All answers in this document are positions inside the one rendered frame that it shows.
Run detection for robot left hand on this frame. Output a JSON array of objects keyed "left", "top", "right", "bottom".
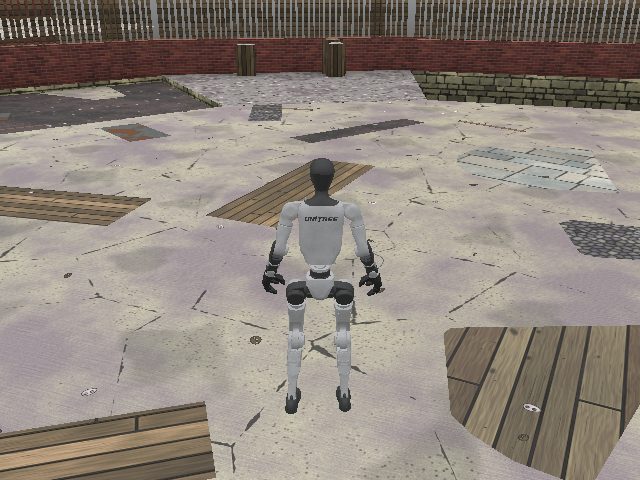
[{"left": 262, "top": 272, "right": 285, "bottom": 294}]

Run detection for humanoid robot torso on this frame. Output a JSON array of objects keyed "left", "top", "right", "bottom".
[{"left": 298, "top": 197, "right": 344, "bottom": 300}]

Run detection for robot right hand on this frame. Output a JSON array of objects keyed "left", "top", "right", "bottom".
[{"left": 359, "top": 273, "right": 382, "bottom": 296}]

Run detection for robot left forearm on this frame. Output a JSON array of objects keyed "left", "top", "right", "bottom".
[{"left": 264, "top": 240, "right": 283, "bottom": 277}]

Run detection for left robot upper arm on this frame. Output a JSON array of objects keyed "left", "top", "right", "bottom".
[{"left": 273, "top": 201, "right": 301, "bottom": 256}]

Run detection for right robot upper arm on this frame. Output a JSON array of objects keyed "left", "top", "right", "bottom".
[{"left": 342, "top": 202, "right": 370, "bottom": 257}]

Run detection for robot right forearm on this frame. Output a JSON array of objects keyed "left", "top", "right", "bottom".
[{"left": 360, "top": 241, "right": 379, "bottom": 278}]

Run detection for robot left foot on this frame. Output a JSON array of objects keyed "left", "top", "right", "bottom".
[{"left": 285, "top": 387, "right": 301, "bottom": 414}]

